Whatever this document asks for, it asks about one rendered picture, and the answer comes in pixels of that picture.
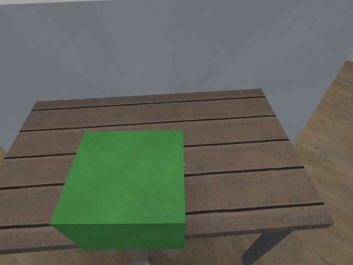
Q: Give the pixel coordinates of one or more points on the table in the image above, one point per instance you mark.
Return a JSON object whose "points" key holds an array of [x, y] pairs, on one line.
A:
{"points": [[241, 173]]}

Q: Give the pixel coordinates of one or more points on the carton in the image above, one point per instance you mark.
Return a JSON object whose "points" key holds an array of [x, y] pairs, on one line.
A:
{"points": [[125, 190]]}

